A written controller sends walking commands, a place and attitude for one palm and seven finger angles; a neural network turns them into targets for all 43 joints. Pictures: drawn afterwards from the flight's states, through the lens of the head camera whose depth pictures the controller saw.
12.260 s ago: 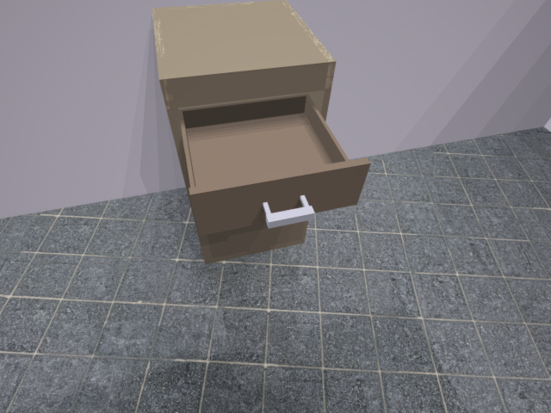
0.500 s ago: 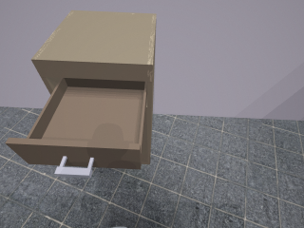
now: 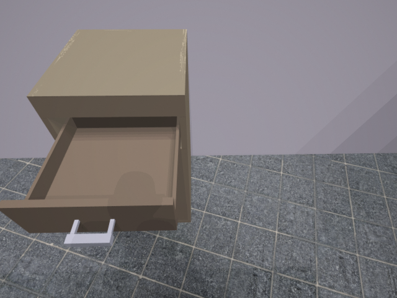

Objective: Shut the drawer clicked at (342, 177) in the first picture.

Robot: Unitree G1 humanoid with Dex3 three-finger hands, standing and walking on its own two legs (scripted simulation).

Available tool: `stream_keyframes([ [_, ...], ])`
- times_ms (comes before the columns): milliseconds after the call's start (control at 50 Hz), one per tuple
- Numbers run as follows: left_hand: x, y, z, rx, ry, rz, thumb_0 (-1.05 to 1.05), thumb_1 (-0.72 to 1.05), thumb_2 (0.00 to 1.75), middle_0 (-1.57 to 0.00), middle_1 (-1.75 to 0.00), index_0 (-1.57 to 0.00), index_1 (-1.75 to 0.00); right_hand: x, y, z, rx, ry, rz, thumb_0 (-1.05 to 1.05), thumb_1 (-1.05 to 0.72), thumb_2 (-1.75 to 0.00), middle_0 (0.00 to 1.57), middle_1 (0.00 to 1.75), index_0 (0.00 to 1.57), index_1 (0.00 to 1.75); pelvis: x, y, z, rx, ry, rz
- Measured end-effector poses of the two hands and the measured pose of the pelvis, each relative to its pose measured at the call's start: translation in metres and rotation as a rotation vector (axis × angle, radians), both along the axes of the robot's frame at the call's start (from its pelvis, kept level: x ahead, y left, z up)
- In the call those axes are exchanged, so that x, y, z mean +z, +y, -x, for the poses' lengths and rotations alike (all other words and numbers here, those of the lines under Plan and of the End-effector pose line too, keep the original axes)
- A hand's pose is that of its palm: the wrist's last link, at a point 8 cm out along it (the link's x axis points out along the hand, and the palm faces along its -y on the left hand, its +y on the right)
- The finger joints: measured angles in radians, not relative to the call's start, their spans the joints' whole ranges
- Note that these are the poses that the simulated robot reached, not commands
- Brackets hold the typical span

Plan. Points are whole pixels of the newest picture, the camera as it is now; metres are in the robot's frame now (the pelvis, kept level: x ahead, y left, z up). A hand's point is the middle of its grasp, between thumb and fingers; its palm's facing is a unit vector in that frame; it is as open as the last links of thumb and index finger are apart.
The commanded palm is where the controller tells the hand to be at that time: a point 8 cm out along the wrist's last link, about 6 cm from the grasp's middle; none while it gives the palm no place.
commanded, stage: come to a stop and stand still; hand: left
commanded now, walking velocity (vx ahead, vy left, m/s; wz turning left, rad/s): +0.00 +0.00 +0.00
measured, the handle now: (92, 231) +0.27 +0.28 -0.09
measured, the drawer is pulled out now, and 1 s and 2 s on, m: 0.30 0.30 0.28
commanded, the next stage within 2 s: look again from close up in 0.78 s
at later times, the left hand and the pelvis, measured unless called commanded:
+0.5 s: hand out of the picture +0.01 +0.23 -0.18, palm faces +0.01 -0.98 -0.17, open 7.4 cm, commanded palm none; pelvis +0.00 +0.05 +0.01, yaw +0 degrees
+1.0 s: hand out of the picture -0.03 +0.24 -0.18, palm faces +0.00 -0.99 -0.15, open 7.4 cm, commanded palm none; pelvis +0.00 +0.08 +0.01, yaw -1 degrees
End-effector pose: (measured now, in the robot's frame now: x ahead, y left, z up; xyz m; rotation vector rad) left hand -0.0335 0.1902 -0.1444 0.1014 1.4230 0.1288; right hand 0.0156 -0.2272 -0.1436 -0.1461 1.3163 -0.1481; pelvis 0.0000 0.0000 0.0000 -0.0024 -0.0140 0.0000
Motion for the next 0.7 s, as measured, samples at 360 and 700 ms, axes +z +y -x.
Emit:
stream_keyframes([
  [360,-0.004,0.071,-0.037,-0.028,-0.088,-0.033,0.01,0.91,0.9,-0.2,-0.3,-0.2,-0.3,0.011,0.051,0.028,-0.003,0.07,0.004,0.01,-0.91,-0.9,0.2,0.3,0.2,0.3,0.004,0.038,0.0,-0.004,-0.013,0.014],
  [700,-0.003,0.091,-0.017,-0.028,-0.024,-0.003,0.0,0.91,0.9,-0.2,-0.3,-0.2,-0.3,0.016,0.074,0.017,0.006,0.047,0.023,0.01,-0.91,-0.9,0.2,0.3,0.2,0.3,0.008,0.07,0.0,-0.013,-0.018,0.009],
])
